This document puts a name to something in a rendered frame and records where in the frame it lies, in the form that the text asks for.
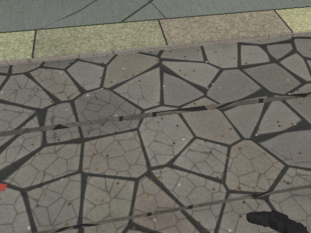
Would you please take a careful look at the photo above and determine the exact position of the right robot hand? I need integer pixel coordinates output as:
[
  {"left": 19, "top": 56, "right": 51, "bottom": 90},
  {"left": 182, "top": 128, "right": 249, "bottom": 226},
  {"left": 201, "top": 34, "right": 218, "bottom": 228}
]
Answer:
[{"left": 246, "top": 210, "right": 309, "bottom": 233}]

